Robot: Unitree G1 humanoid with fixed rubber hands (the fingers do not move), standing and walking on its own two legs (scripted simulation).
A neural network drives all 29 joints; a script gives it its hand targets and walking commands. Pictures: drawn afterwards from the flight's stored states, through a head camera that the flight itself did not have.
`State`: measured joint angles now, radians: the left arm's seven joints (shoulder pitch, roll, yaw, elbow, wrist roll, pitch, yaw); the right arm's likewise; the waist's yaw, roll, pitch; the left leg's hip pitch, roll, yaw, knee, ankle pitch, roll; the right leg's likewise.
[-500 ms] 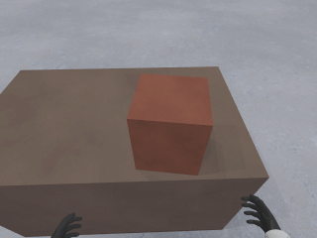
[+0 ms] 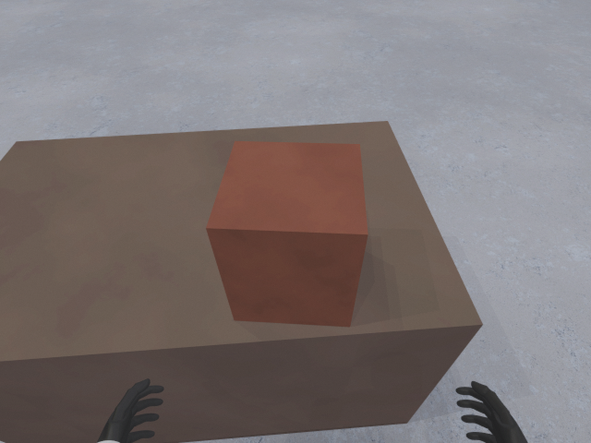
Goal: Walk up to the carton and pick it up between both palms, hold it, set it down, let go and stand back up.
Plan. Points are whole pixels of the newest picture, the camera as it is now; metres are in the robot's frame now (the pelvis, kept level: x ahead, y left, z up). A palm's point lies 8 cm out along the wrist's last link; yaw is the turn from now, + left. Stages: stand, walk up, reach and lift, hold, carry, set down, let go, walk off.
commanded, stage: stand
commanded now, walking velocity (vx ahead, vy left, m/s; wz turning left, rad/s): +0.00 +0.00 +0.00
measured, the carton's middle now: (294, 236) +0.45 +0.02 +0.01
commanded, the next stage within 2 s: none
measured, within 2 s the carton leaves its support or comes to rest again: neither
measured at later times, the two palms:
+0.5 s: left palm (123, 439) +0.16 +0.25 -0.07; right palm (502, 439) +0.16 -0.26 -0.09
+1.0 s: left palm out of the picture +0.15 +0.26 -0.08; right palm out of the picture +0.13 -0.27 -0.08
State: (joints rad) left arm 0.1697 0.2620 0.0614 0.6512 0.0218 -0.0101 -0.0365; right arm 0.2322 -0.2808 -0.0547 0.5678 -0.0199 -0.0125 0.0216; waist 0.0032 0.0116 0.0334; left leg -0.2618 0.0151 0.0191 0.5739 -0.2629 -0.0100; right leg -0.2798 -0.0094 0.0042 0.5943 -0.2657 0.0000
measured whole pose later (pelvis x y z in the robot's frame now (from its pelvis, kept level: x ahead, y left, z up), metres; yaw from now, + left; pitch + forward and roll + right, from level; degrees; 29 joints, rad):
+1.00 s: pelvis +0.01 +0.00 +0.00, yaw +0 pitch -3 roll +0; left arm 0.20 0.26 0.06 0.68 0.02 -0.01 -0.03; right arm 0.22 -0.27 -0.06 0.68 -0.02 -0.01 0.03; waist -0.01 0.00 0.03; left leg -0.24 0.02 0.02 0.53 -0.25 -0.01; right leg -0.25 0.00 0.00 0.54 -0.25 0.00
